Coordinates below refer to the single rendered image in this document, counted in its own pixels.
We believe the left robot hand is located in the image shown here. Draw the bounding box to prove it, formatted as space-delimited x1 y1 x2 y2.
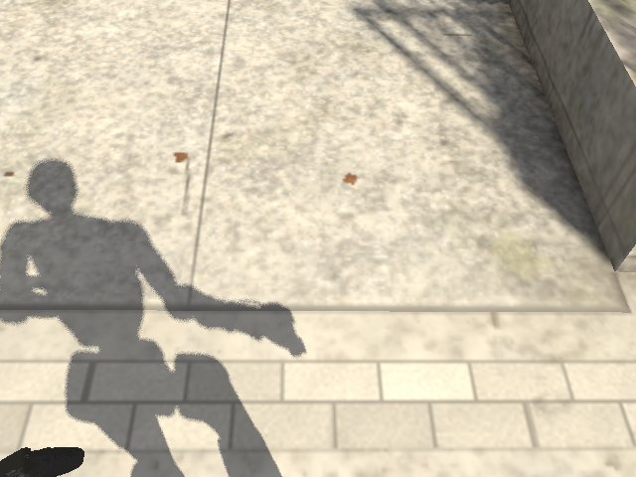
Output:
0 447 84 477

